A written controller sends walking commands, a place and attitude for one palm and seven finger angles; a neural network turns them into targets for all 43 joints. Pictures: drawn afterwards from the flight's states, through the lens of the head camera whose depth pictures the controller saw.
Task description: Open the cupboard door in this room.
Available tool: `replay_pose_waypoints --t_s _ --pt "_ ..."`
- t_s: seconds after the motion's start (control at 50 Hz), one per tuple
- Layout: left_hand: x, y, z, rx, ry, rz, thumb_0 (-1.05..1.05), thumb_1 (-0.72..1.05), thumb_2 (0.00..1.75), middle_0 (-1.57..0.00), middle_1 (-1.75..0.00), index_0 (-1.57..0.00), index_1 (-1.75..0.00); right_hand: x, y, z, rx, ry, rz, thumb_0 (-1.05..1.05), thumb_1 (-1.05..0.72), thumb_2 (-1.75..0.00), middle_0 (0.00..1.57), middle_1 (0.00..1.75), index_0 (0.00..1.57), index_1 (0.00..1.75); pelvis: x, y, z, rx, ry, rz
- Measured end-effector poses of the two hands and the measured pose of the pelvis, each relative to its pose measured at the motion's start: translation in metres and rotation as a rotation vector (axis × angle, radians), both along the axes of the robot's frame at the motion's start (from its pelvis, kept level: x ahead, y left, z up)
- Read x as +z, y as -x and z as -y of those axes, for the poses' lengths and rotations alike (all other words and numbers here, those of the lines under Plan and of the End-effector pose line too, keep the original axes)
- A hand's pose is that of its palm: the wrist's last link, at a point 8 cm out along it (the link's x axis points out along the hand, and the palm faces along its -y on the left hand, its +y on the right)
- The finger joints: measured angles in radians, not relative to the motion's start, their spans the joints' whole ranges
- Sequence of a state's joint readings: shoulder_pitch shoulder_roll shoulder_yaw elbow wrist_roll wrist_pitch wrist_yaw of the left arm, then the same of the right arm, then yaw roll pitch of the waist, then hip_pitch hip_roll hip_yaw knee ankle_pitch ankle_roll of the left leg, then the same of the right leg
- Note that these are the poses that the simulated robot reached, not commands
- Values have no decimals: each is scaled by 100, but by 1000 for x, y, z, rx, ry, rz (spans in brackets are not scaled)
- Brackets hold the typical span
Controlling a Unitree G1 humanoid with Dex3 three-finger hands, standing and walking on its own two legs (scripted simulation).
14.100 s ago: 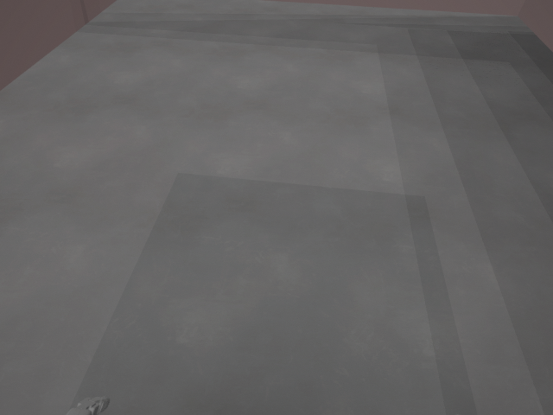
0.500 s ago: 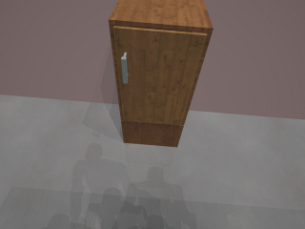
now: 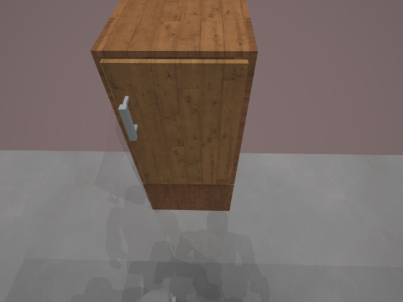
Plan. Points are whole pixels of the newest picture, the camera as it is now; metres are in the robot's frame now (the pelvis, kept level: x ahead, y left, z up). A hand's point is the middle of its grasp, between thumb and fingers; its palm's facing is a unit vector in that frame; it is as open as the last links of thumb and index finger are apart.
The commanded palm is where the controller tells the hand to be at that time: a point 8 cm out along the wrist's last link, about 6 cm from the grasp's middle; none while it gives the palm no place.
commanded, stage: come to a stop and stand still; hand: left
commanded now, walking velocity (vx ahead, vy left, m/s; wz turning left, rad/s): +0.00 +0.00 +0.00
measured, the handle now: (130, 119) +0.60 +0.25 -0.04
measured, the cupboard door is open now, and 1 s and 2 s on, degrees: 0 0 0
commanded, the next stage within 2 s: look again from close up in 0.98 s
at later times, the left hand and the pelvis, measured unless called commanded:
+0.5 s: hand out of the picture +0.07 +0.21 -0.18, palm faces +0.02 -0.97 -0.26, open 7.4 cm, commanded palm none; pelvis +0.04 +0.00 +0.00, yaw -2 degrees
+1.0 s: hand out of the picture +0.04 +0.13 -0.18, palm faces +0.04 -0.98 -0.19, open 7.3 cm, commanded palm none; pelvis +0.01 -0.04 +0.00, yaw +0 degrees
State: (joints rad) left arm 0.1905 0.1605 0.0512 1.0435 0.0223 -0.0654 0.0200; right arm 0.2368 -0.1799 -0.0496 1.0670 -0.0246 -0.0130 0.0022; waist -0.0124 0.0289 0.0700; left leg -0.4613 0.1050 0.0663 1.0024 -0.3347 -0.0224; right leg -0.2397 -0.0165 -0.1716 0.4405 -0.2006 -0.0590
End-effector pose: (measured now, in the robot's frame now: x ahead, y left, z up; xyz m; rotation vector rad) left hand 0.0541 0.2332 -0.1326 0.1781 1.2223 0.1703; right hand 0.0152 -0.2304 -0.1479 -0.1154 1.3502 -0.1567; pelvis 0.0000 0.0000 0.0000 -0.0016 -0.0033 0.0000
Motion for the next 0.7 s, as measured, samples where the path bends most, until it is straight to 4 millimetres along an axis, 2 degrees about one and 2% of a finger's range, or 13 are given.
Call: replay_pose_waypoints --t_s 0.08,0.16,0.22,0.3,0.38,0.5,0.6,0.7 --pt "-6 8 -3 25 26 -69 -1 94 90 -20 -30 -20 -30 10 -61 -3 44 20 93 0 -92 -90 20 30 20 30 2 -22 -5 0 12 -1" --pt "-21 14 -8 56 61 -140 0 92 90 -20 -30 -20 -30 13 -107 -17 87 45 151 0 -92 -90 20 30 20 30 -4 -44 -18 -5 41 13" --pt "-29 14 -11 73 77 -183 0 92 90 -20 -30 -20 -29 17 -126 -32 104 51 158 0 -92 -90 20 30 20 30 -5 -55 -23 -7 19 21" --pt "-27 10 -14 69 79 -216 0 91 90 -20 -30 -20 -29 18 -137 -44 104 41 152 0 -91 -90 20 30 20 30 -2 -58 -27 -14 5 9" --pt "-19 2 -21 49 45 -213 0 91 90 -20 -30 -20 -29 15 -134 -41 73 31 147 0 -91 -90 20 30 20 30 0 -51 -23 -24 11 -4" --pt "-10 -14 -21 21 -28 -145 0 91 90 -20 -30 -20 -29 6 -106 -6 35 31 124 0 -91 -90 20 30 20 30 -4 -36 -3 -29 0 -5" --pt "-5 -14 -1 -2 -75 -78 0 91 90 -19 -30 -19 -29 -12 -74 30 1 13 78 0 -91 -90 20 30 20 30 -13 -26 22 -16 -21 10" --pt "3 -7 28 -13 -41 -86 0 91 90 -19 -30 -20 -29 -6 -43 51 -16 16 8 0 -91 -90 20 30 20 30 -3 -24 36 -20 -27 -1"
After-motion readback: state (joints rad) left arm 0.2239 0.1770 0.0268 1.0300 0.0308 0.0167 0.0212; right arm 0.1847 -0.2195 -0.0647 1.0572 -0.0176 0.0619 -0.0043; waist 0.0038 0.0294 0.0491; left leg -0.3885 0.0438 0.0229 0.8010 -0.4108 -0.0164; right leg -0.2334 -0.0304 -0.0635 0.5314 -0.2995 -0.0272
